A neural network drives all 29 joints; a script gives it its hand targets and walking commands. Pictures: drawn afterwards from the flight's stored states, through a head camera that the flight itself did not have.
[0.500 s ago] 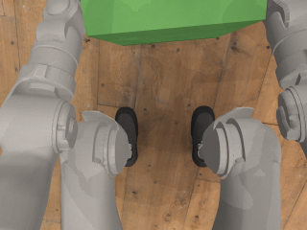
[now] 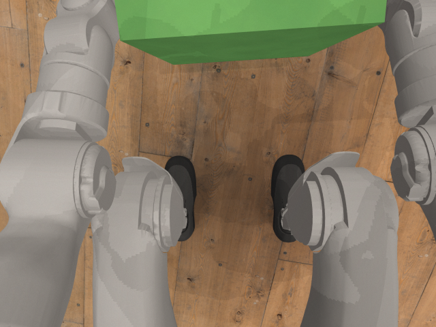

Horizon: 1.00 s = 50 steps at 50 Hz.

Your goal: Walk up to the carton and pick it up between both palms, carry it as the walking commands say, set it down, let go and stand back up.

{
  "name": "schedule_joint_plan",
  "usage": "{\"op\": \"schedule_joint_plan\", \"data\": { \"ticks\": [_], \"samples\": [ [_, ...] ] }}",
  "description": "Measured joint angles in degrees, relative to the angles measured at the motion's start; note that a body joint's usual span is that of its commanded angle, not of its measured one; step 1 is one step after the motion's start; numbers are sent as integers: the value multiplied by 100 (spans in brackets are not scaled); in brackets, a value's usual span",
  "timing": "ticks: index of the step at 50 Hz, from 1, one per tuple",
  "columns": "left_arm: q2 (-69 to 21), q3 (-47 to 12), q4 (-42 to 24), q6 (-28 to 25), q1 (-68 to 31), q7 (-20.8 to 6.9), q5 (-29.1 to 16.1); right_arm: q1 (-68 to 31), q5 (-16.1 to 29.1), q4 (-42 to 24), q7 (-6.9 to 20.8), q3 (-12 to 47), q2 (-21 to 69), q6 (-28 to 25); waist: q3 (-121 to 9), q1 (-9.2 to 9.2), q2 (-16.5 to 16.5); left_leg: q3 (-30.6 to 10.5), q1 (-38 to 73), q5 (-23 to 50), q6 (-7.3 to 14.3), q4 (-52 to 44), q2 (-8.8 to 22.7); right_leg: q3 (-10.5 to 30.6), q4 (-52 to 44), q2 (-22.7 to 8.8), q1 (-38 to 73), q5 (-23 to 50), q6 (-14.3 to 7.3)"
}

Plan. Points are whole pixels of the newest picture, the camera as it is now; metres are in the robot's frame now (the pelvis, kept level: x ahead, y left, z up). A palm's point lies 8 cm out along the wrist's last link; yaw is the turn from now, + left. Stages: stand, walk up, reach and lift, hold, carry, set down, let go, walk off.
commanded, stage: reach and lift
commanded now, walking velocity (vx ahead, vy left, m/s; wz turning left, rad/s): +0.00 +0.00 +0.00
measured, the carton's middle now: out of the picture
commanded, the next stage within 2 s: none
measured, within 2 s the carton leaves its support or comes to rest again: neither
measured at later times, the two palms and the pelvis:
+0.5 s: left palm out of the picture +0.55 +0.15 -0.09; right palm out of the picture +0.56 -0.21 -0.09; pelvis +0.00 +0.00 +0.04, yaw -1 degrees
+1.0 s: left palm out of the picture +0.53 +0.16 -0.04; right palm out of the picture +0.55 -0.20 -0.03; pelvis -0.01 +0.00 +0.09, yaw -2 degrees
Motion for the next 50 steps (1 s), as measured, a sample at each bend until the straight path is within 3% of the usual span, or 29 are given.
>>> {"op": "schedule_joint_plan", "data": {
  "ticks": [12, 22, 50],
  "samples": [
    [-308, 710, -879, 279, 489, -69, 587, 66, -596, -425, 182, -713, 205, 311, -12, -22, -157, -21, 569, -156, -37, -326, -10, 29, -347, 91, 522, -82, 19],
    [-504, 1069, -1697, 718, 745, -108, 882, 218, -834, -1077, 234, -915, 297, 709, 0, -10, -96, -9, 769, -93, -29, -563, -20, 50, -573, 98, 715, -22, 31],
    [-969, 1867, -2695, 1298, 956, -447, 1601, 386, -1473, -1941, 494, -1698, 661, 1328, -11, 37, -197, -32, 1532, 206, -25, -1583, 16, 53, -1622, 180, 1452, 334, 39]
  ]
}}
